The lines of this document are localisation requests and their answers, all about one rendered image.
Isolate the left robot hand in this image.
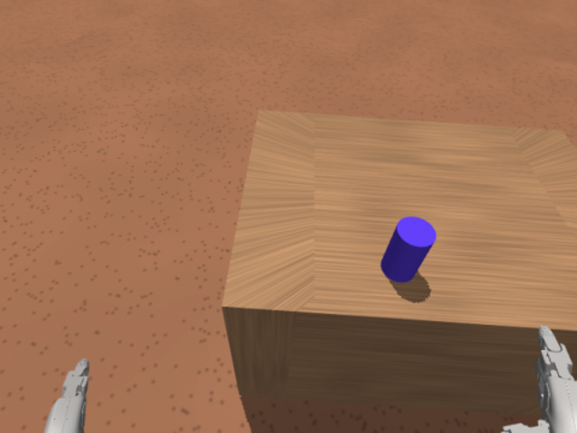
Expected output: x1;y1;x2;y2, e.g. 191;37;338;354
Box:
44;358;89;433

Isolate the right robot hand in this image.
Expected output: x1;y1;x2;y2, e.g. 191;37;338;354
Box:
501;325;577;433

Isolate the can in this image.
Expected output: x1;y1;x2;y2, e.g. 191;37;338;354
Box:
380;216;436;282

